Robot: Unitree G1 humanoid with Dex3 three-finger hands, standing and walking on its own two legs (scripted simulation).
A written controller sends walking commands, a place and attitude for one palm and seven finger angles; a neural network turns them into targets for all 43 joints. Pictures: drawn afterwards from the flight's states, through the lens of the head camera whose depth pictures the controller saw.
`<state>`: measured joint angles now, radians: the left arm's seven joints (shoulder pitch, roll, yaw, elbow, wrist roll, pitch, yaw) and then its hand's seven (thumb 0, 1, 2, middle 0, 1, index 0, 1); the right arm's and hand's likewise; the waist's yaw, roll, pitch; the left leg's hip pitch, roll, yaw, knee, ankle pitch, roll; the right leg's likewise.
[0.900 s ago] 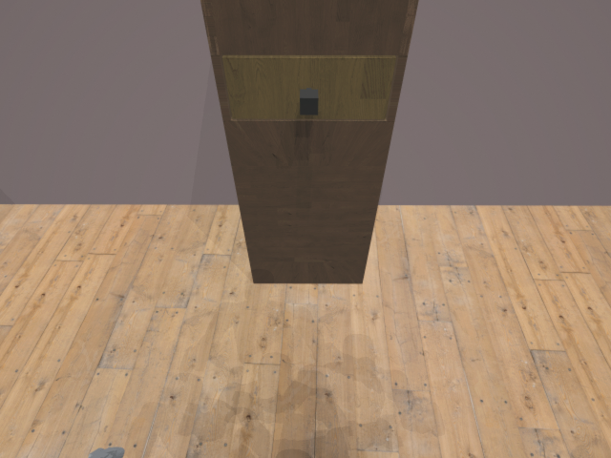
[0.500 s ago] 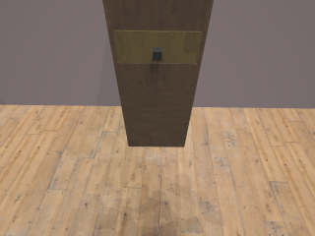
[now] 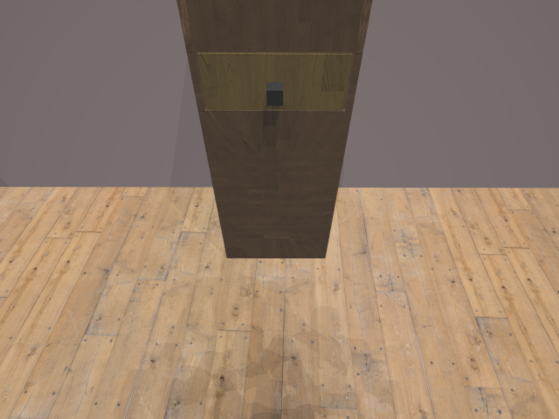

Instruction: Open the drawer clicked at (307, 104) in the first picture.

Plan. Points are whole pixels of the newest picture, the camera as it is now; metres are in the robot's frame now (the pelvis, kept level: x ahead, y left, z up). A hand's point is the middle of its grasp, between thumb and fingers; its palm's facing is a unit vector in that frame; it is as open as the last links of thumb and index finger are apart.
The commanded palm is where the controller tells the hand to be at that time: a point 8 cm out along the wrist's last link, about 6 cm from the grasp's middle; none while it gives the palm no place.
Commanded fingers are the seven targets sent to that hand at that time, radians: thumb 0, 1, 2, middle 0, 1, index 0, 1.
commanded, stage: look at it before walking up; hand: left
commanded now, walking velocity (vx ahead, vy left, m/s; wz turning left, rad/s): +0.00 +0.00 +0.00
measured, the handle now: (274, 90) +0.86 +0.06 +0.04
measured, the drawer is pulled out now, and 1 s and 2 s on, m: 0.00 0.00 0.00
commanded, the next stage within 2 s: take the last steps up to it in 0.54 s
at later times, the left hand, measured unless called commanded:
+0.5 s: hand out of the picture +0.07 +0.24 -0.15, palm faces -0.02 -0.94 -0.33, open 7.4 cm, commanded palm none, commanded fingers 0.00 0.90 0.90 -0.20 -0.30 -0.20 -0.30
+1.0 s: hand out of the picture +0.03 +0.16 -0.18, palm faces +0.00 -0.98 -0.20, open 7.4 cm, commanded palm none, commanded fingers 0.00 0.90 0.90 -0.20 -0.30 -0.20 -0.30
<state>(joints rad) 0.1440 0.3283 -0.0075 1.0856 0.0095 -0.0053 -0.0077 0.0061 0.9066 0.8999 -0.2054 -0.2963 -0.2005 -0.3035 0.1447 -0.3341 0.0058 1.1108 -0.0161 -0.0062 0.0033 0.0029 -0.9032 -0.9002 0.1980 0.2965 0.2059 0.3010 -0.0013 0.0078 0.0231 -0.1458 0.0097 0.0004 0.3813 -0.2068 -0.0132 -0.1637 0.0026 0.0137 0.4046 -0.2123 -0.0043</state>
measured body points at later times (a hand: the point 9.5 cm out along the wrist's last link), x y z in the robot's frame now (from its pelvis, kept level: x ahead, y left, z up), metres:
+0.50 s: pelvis +0.00 +0.00 +0.00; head +0.00 -0.01 +0.45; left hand +0.08 +0.29 -0.13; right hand +0.08 -0.29 -0.14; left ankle +0.00 +0.13 -0.74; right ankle +0.00 -0.12 -0.74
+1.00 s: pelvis +0.05 -0.03 -0.02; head +0.05 -0.04 +0.43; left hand +0.03 +0.22 -0.17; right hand +0.03 -0.27 -0.18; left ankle +0.00 +0.12 -0.74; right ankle +0.00 -0.12 -0.74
